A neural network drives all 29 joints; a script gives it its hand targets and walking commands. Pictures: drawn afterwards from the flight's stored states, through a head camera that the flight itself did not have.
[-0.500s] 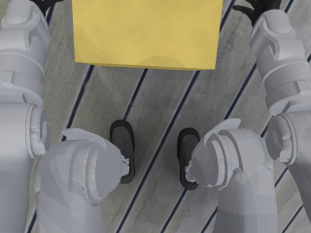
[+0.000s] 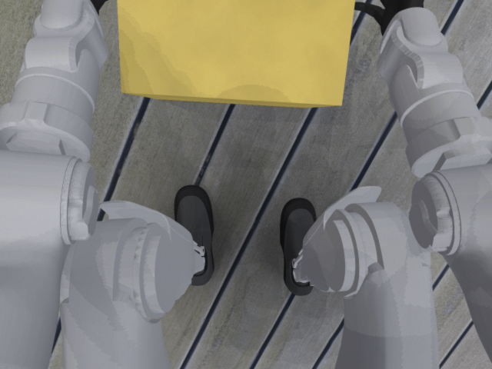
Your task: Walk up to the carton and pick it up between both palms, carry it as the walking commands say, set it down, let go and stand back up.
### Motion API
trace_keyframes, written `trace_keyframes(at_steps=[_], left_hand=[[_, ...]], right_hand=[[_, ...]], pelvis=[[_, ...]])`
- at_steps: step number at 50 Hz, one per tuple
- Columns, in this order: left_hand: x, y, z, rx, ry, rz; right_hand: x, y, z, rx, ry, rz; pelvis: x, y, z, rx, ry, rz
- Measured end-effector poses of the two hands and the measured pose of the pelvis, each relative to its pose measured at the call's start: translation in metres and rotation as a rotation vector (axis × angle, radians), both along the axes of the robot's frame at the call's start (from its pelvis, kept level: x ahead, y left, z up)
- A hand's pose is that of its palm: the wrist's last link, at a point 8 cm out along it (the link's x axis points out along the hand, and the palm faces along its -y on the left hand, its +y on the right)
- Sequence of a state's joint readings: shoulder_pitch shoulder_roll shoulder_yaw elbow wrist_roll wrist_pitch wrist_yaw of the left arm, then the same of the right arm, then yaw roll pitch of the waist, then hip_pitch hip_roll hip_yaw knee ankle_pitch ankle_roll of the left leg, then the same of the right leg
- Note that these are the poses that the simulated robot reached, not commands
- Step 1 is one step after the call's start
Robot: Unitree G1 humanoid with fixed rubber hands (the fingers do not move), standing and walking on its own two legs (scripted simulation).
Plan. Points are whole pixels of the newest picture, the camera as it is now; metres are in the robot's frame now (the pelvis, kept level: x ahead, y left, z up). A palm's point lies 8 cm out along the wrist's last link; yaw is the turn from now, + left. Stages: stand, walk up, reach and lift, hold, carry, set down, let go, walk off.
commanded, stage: reach and lift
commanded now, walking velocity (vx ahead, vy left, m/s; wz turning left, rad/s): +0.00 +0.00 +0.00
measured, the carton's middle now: (236, 35) +0.53 +0.03 -0.26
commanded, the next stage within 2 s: none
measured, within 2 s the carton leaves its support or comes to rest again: leaves its support in 1.00 s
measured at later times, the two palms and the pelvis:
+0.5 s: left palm out of the picture +0.55 +0.20 -0.17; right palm (387, 10) +0.54 -0.15 -0.17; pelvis +0.00 +0.00 +0.00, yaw +0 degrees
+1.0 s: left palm out of the picture +0.55 +0.20 -0.17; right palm (392, 5) +0.54 -0.15 -0.17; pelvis +0.00 +0.00 -0.01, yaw +0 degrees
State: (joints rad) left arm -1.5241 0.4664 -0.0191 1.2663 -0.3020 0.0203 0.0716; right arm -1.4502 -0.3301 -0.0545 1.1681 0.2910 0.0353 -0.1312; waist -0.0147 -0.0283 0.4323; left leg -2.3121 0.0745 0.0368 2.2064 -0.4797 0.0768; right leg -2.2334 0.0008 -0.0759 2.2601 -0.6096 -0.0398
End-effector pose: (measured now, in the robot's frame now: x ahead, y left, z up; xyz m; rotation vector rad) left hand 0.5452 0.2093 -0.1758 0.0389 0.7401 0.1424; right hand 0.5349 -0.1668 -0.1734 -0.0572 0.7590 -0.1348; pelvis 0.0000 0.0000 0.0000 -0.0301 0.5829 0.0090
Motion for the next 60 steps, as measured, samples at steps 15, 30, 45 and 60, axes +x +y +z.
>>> trace_keyframes(at_steps=[15,30,45,60], left_hand=[[0.000,-0.007,0.001,0.027,-0.005,-0.003],[0.003,-0.008,0.002,0.016,0.013,-0.002],[0.004,-0.006,0.002,-0.006,0.022,-0.028],[0.001,-0.007,0.042,0.033,0.006,-0.006]], right_hand=[[0.001,0.015,0.000,-0.001,-0.008,0.014],[0.003,0.015,0.000,0.021,0.000,0.003],[0.006,0.014,0.001,0.022,0.022,0.023],[0.000,0.018,0.040,0.009,0.000,-0.015]], pelvis=[[-0.001,0.000,0.006,-0.001,0.018,0.001],[-0.005,-0.001,-0.001,-0.003,-0.008,0.000],[-0.004,0.003,-0.009,-0.005,-0.023,-0.002],[0.006,0.000,0.008,-0.005,0.032,0.012]])
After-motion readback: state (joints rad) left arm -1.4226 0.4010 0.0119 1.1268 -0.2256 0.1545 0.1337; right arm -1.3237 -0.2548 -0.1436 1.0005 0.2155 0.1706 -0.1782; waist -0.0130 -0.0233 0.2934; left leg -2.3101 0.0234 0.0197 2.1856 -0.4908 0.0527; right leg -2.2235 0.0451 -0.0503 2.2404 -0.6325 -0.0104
